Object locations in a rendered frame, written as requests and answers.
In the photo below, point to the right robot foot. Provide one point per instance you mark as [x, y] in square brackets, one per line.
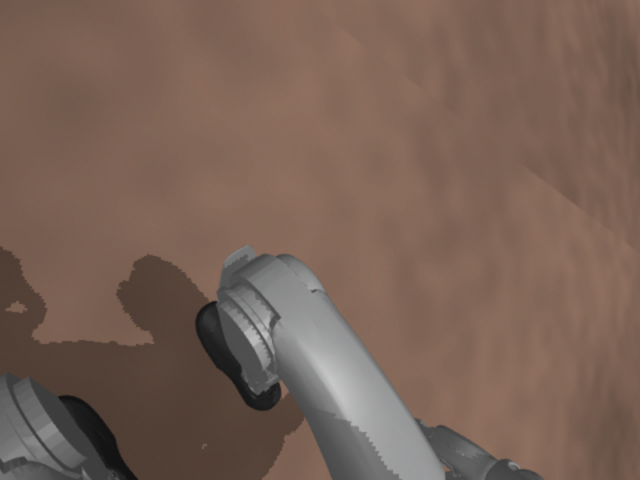
[210, 334]

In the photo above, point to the left robot foot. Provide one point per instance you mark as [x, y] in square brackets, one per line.
[99, 435]

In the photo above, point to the right robot arm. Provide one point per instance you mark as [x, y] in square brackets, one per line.
[506, 469]

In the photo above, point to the right robot hand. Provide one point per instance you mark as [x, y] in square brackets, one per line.
[465, 459]

